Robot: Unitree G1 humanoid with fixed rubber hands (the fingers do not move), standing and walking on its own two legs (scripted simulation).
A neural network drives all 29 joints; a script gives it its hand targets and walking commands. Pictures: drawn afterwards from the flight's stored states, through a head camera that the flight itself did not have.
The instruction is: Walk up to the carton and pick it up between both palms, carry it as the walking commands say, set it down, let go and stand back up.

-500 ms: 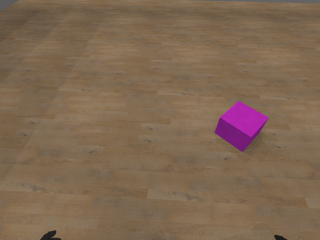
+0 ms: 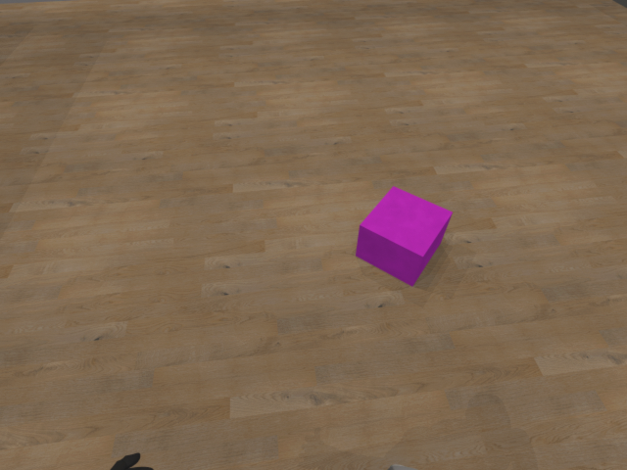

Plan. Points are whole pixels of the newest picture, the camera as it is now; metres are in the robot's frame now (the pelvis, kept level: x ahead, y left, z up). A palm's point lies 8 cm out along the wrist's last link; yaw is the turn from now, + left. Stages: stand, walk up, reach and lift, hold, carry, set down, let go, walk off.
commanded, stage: walk up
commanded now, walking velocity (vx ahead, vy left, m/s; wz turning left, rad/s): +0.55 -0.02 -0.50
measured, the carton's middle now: (402, 234) +1.04 -0.34 -0.67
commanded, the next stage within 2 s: none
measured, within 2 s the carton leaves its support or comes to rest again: neither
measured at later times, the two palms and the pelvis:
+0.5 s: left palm (168, 421) +0.22 +0.22 -0.12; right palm (489, 281) +0.43 -0.29 -0.08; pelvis +0.26 -0.04 +0.00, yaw -13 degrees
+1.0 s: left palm (299, 195) +0.67 +0.05 -0.11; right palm (530, 359) +0.31 -0.33 -0.12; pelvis +0.45 -0.13 +0.00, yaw -15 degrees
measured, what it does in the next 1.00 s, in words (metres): walks ahead: right foot, then left foot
